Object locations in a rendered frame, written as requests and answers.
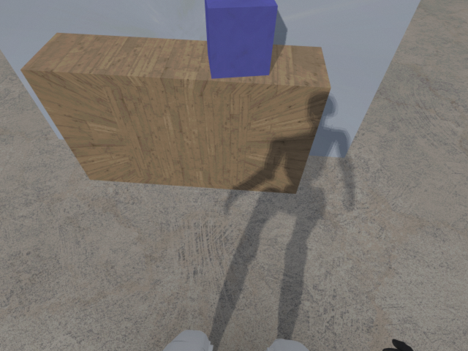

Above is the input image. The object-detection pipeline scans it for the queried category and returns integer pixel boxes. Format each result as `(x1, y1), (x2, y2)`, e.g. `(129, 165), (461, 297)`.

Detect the pedestal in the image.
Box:
(20, 33), (331, 194)

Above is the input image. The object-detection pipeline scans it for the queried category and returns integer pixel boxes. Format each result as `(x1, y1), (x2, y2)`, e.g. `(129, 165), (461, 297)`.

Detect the carton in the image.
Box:
(205, 0), (278, 79)

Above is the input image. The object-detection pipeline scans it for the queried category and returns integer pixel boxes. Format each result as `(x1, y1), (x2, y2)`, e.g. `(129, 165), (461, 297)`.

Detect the robot left thigh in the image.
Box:
(163, 330), (214, 351)

